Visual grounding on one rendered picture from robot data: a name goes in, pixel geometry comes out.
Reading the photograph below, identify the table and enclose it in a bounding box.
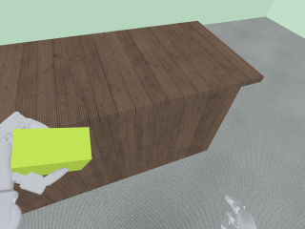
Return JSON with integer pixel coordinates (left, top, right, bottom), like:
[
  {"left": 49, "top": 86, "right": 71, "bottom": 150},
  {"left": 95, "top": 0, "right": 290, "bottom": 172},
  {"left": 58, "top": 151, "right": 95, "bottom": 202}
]
[{"left": 0, "top": 21, "right": 264, "bottom": 215}]

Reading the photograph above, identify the right robot hand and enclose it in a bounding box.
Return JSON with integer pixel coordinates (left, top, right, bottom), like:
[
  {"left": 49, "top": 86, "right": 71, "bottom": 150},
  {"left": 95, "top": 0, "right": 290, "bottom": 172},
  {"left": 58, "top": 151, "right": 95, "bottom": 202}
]
[{"left": 221, "top": 195, "right": 257, "bottom": 229}]

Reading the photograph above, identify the robot left forearm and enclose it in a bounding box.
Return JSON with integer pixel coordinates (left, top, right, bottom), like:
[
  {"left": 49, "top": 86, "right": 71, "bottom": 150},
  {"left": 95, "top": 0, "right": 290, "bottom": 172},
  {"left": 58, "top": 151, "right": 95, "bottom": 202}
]
[{"left": 0, "top": 189, "right": 22, "bottom": 229}]

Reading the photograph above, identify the left robot hand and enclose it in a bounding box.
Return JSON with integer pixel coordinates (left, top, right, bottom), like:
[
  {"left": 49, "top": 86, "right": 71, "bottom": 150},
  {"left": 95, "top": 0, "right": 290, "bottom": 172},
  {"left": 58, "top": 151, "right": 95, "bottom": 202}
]
[{"left": 0, "top": 112, "right": 69, "bottom": 195}]

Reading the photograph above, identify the sponge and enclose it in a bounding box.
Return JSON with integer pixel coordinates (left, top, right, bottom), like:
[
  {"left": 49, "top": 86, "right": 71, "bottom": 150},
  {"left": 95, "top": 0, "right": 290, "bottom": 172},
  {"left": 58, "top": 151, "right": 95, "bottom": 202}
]
[{"left": 10, "top": 127, "right": 92, "bottom": 176}]

